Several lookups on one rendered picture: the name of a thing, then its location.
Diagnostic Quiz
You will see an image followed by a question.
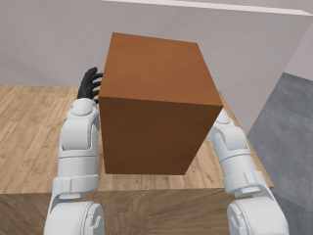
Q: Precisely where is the left robot upper arm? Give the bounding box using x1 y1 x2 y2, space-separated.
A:
44 201 105 235

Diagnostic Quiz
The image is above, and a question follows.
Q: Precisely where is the right robot forearm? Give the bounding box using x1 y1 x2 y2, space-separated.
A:
206 109 290 233

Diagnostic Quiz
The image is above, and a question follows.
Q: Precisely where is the right robot upper arm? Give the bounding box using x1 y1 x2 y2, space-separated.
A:
227 196 290 235

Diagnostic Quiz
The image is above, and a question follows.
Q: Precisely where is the left robot forearm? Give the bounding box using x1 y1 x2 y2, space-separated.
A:
43 98 101 235

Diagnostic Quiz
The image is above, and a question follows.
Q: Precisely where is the carton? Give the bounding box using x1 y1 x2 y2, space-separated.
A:
98 32 224 175

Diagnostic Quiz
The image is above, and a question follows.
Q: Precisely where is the pedestal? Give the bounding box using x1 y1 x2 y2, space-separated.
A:
0 84 275 235

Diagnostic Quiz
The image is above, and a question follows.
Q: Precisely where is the left robot hand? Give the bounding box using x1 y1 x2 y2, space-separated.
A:
76 67 103 104

